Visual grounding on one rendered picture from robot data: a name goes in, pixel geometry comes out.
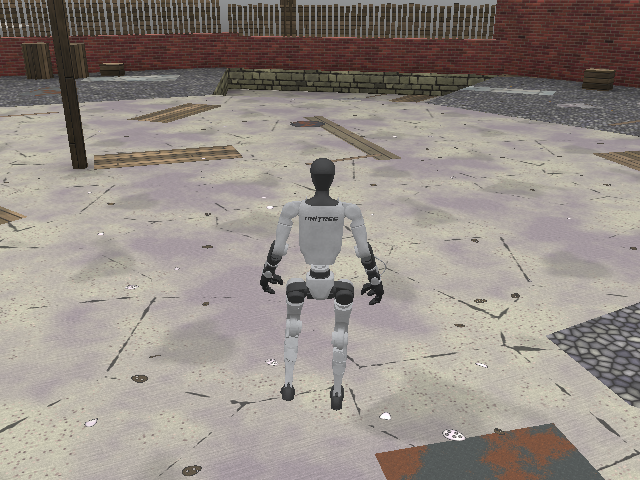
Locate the robot left upper arm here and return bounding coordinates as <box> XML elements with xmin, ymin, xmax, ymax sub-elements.
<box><xmin>272</xmin><ymin>201</ymin><xmax>301</xmax><ymax>256</ymax></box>

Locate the left robot forearm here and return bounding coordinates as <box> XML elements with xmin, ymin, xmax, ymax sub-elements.
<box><xmin>262</xmin><ymin>240</ymin><xmax>282</xmax><ymax>278</ymax></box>

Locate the humanoid robot torso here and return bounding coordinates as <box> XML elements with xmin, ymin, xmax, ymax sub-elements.
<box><xmin>298</xmin><ymin>196</ymin><xmax>345</xmax><ymax>300</ymax></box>

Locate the robot right upper arm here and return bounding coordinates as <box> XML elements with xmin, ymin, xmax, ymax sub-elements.
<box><xmin>342</xmin><ymin>202</ymin><xmax>371</xmax><ymax>258</ymax></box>

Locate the robot right hand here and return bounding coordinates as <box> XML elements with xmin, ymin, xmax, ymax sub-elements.
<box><xmin>361</xmin><ymin>281</ymin><xmax>384</xmax><ymax>305</ymax></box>

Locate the robot left hand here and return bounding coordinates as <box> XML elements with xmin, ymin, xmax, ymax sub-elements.
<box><xmin>260</xmin><ymin>274</ymin><xmax>283</xmax><ymax>294</ymax></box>

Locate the robot right shin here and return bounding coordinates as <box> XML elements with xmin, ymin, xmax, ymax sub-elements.
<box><xmin>332</xmin><ymin>332</ymin><xmax>348</xmax><ymax>397</ymax></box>

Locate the right robot forearm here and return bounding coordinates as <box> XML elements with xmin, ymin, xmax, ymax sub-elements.
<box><xmin>361</xmin><ymin>242</ymin><xmax>381</xmax><ymax>285</ymax></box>

